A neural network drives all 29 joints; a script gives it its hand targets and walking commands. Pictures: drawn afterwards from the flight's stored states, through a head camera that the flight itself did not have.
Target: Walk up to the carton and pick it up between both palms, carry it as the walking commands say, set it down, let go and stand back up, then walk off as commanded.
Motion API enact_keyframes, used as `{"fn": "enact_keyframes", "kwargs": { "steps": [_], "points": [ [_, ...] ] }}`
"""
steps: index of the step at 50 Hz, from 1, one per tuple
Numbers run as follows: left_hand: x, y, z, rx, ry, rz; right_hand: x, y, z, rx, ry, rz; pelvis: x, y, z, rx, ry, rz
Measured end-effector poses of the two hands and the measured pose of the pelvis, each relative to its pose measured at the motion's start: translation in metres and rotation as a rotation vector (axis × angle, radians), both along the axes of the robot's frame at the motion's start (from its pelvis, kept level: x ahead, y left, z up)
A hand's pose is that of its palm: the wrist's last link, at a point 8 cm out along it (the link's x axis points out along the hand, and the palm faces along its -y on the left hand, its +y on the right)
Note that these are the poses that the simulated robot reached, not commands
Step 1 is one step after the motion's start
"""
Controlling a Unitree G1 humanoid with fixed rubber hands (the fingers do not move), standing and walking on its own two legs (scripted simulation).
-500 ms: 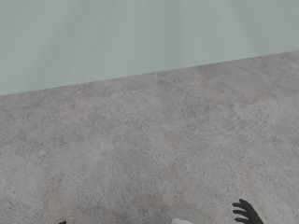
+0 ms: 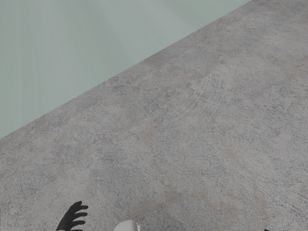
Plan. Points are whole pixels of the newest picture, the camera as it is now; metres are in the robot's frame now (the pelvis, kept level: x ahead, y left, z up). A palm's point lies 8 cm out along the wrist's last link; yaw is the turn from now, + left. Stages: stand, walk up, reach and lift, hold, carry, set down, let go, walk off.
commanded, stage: walk off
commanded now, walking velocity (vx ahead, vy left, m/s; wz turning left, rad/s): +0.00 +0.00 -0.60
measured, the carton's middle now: out of the picture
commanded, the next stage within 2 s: stand in 1.68 s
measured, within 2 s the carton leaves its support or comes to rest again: neither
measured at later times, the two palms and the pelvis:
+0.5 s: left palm (64, 230) +0.15 +0.29 -0.12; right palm out of the picture +0.04 -0.24 -0.07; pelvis -0.01 +0.05 +0.00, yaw -18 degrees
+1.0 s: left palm (103, 206) +0.20 +0.17 -0.08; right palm out of the picture -0.12 -0.27 -0.11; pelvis -0.05 +0.01 +0.00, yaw -35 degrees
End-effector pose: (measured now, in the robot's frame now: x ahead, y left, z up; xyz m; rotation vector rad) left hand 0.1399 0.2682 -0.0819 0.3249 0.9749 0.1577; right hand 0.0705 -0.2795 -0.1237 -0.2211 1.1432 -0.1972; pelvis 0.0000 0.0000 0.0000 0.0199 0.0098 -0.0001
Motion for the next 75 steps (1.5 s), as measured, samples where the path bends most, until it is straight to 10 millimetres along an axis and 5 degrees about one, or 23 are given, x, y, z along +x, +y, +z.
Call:
{"fn": "enact_keyframes", "kwargs": {
  "steps": [8,16,28,37,40,50,61,70,75],
  "points": [
    [-0.025,0.002,-0.007,0.000,0.077,-0.021,0.018,0.005,0.014,0.002,-0.085,-0.025,-0.004,0.003,0.004,0.011,0.011,-0.086],
    [-0.030,0.029,-0.036,-0.044,0.136,-0.058,0.036,0.031,0.032,-0.058,-0.210,-0.058,-0.005,0.030,-0.006,-0.015,0.017,-0.179],
    [0.023,0.009,-0.038,-0.097,0.157,-0.270,-0.051,0.037,0.051,-0.123,-0.162,-0.262,-0.011,0.045,0.006,-0.057,0.011,-0.350],
    [0.090,-0.081,-0.018,-0.076,-0.006,-0.502,-0.160,0.020,0.008,-0.058,-0.044,-0.463,-0.029,0.024,-0.010,-0.031,0.011,-0.472],
    [0.094,-0.101,-0.009,-0.048,-0.045,-0.551,-0.189,0.016,-0.004,-0.032,0.002,-0.519,-0.035,0.016,-0.012,-0.031,0.009,-0.504],
    [0.062,-0.094,-0.003,0.012,0.044,-0.566,-0.188,0.011,0.010,-0.014,-0.064,-0.568,-0.045,0.013,0.004,0.008,0.004,-0.610],
    [0.066,-0.060,-0.039,-0.013,0.143,-0.614,-0.156,0.027,0.033,-0.125,-0.192,-0.612,-0.033,0.044,-0.007,-0.012,0.019,-0.736],
    [0.092,-0.087,-0.040,-0.048,0.182,-0.771,-0.209,0.067,0.052,-0.169,-0.137,-0.764,-0.029,0.057,0.005,-0.048,0.019,-0.867],
    [0.104,-0.128,-0.034,-0.060,0.161,-0.876,-0.249,0.088,0.043,-0.147,-0.102,-0.864,-0.035,0.058,0.005,-0.052,0.026,-0.932]
  ]
}}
